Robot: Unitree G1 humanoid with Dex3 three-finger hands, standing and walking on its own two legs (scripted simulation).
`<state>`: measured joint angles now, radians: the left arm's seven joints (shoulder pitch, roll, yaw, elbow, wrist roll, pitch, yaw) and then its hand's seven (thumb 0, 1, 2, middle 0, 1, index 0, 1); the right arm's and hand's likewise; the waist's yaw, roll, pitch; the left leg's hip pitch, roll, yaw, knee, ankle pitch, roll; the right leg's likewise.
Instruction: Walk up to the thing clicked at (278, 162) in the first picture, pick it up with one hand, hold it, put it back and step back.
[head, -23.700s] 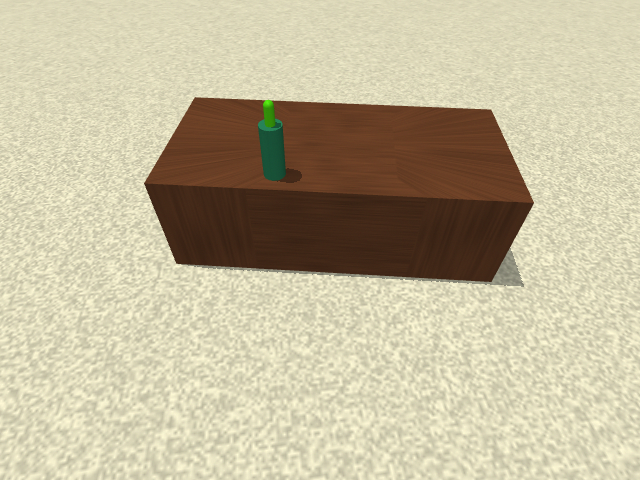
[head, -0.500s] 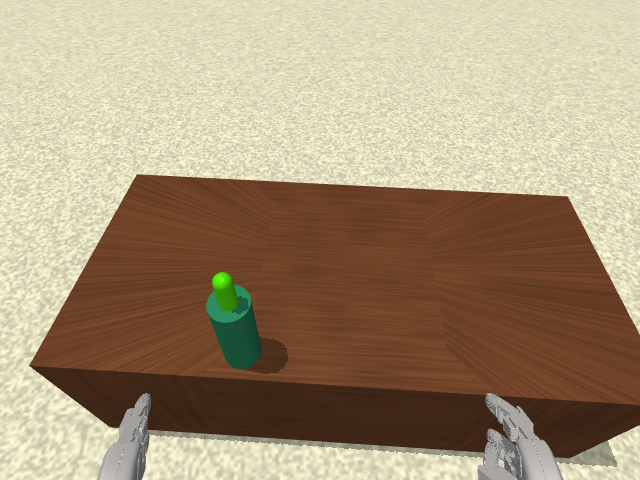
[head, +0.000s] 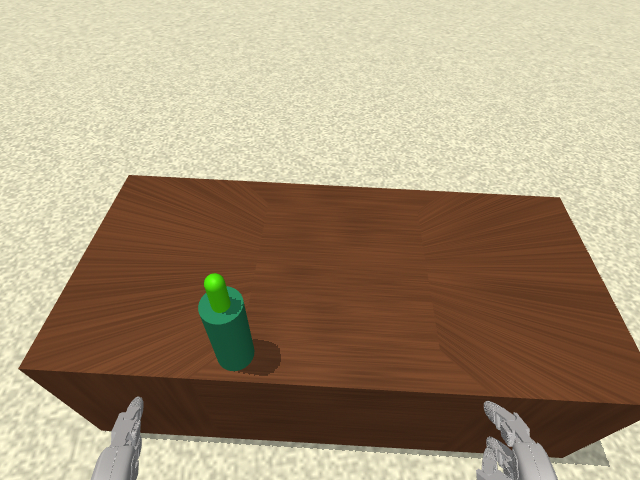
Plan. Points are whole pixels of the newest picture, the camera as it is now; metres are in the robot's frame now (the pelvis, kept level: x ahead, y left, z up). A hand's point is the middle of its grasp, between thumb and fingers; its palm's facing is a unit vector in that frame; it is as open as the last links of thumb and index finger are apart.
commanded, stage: home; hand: left
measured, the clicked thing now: (225, 320) +0.44 +0.17 -0.17
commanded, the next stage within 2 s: stand in 0.48 s
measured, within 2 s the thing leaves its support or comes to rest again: neither
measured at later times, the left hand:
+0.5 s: hand out of the picture +0.16 +0.18 -0.05, palm faces +0.11 -0.95 -0.28, open 17.5 cm
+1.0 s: hand out of the picture +0.06 +0.25 -0.12, palm faces +0.02 -0.93 -0.36, open 10.2 cm
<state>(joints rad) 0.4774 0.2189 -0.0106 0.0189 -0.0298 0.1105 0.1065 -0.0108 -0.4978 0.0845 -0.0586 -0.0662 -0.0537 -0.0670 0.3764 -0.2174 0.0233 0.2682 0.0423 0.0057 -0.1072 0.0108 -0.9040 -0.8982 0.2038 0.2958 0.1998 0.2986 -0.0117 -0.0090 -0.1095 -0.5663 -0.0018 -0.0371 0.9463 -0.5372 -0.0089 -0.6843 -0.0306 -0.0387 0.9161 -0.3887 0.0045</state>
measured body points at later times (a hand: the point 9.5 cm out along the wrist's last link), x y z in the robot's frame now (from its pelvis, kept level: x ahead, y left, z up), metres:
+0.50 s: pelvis -0.01 +0.00 +0.00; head +0.02 +0.00 +0.45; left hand +0.15 +0.23 -0.03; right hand +0.16 -0.24 -0.07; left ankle -0.04 +0.13 -0.69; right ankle +0.04 -0.12 -0.69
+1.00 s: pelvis +0.00 -0.01 +0.03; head +0.01 -0.01 +0.48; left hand +0.06 +0.29 -0.09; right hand +0.09 -0.30 -0.09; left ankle -0.04 +0.13 -0.69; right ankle +0.04 -0.12 -0.69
